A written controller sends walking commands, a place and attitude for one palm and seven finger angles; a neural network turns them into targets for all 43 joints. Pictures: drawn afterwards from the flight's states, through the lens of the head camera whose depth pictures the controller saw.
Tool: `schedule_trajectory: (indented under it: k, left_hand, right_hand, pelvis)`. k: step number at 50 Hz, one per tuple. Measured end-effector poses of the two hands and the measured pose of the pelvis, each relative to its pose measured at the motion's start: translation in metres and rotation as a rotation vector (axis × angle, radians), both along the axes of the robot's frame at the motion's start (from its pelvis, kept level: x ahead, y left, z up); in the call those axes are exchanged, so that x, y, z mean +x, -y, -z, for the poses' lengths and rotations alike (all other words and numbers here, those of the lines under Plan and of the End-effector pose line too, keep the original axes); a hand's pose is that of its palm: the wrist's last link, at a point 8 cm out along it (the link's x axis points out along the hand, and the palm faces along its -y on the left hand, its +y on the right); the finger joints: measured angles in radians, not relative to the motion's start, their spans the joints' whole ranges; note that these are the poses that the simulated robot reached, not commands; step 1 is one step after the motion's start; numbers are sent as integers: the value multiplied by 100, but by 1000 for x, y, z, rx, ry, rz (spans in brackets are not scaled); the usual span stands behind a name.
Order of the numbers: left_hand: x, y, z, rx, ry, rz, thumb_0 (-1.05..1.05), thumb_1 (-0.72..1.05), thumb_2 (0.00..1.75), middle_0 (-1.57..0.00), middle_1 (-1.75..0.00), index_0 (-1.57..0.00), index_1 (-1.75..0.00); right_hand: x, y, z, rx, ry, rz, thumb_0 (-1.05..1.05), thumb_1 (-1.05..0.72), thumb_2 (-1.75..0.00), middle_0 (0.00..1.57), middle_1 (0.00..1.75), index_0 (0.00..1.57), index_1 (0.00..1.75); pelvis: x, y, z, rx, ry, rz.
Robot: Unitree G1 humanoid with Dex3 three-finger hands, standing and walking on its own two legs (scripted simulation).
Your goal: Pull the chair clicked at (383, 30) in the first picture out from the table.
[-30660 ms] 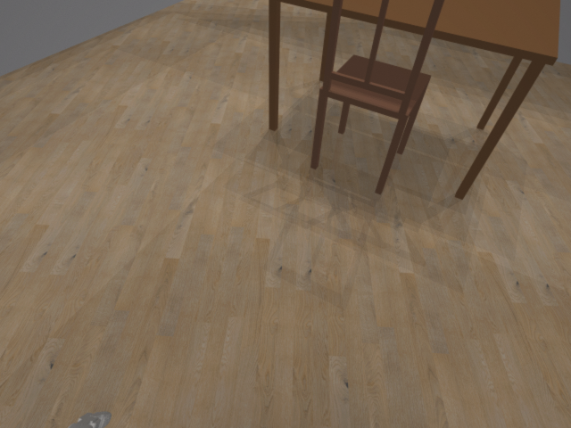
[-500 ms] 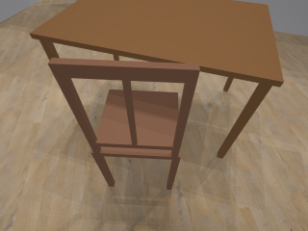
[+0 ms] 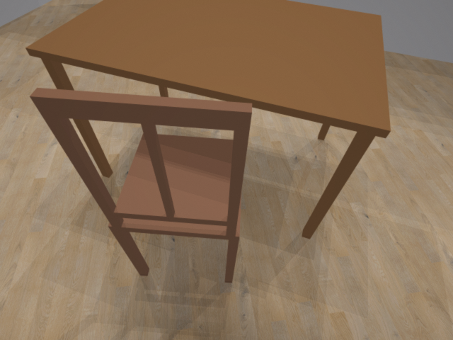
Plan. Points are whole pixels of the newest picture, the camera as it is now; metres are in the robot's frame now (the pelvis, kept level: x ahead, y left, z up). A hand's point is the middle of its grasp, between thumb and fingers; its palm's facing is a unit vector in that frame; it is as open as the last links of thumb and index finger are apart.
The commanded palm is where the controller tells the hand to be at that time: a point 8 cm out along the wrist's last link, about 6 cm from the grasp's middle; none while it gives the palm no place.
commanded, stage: come to a stop and stand still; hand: left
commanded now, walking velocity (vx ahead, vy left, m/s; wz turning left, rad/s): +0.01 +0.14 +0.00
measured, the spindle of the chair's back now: (161, 176) +0.45 +0.19 -0.04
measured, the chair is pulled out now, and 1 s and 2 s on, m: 0.19 0.19 0.19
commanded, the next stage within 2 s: look again from close up in 0.90 s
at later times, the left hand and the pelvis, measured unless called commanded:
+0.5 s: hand out of the picture +0.03 +0.17 -0.17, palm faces +0.04 -0.97 -0.24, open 7.4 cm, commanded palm none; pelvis +0.00 -0.02 +0.00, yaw +0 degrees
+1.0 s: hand out of the picture -0.04 +0.19 -0.17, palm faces +0.00 -0.98 -0.21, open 7.4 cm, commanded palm none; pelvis -0.02 +0.01 +0.00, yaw +0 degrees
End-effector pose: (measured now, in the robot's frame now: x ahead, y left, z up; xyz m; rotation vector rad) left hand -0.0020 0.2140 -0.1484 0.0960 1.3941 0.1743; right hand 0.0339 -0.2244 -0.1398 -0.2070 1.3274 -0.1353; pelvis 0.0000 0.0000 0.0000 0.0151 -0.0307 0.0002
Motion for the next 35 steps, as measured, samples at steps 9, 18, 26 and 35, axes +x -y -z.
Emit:
schedule_trajectory:
  k: [9, 18, 26, 35]
  left_hand:
    - [-1, 19, -12, 53, -12, 9, 1, 92, 90, -20, -30, -20, -30]
    - [14, 15, -10, 67, 28, 0, 0, 91, 90, -20, -30, -20, -30]
    - [27, -2, -9, 80, 117, 55, 0, 90, 90, -20, -30, -20, -30]
    - [30, -30, -13, 81, 184, 82, 0, 90, 90, -20, -30, -20, -30]
  right_hand:
    - [-9, 34, 9, 49, -57, 36, 1, -92, -90, 20, 30, 20, 30]
    - [10, 47, 4, 12, -8, 24, 1, -91, -90, 20, 30, 20, 30]
    - [31, 35, -3, 9, 141, 10, 1, -91, -90, 20, 30, 20, 30]
    - [14, 3, -8, 31, 171, -17, 0, -91, -90, 20, 30, 20, 30]
  pelvis:
    - [9, 32, -1, 9, -9, -15]
    - [7, 33, 0, 20, -2, -7]
    - [-6, 19, 4, -13, 7, -6]
    - [-23, -2, 3, -21, 16, -7]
